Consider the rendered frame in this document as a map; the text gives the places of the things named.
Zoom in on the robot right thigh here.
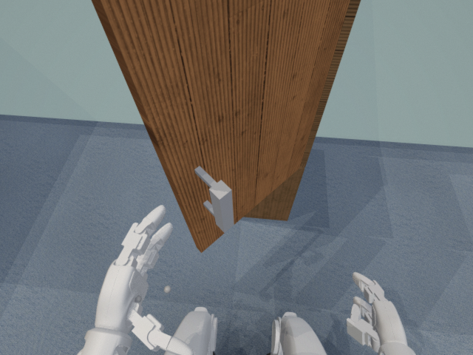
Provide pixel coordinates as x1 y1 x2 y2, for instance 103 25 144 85
271 316 327 355

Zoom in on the robot left thigh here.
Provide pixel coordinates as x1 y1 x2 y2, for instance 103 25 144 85
164 311 217 355

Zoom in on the cupboard door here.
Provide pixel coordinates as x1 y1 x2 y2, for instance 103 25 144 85
92 0 350 253

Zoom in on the left robot hand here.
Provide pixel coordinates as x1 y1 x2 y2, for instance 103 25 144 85
95 205 194 355

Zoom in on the robot thigh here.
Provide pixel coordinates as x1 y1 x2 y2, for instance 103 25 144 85
164 311 217 355
271 316 327 355

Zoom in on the right robot hand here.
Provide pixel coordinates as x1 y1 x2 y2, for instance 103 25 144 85
347 272 408 353

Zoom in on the left robot forearm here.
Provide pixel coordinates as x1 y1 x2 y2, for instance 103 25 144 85
77 328 132 355

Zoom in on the handle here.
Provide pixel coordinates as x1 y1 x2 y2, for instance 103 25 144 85
194 166 234 233

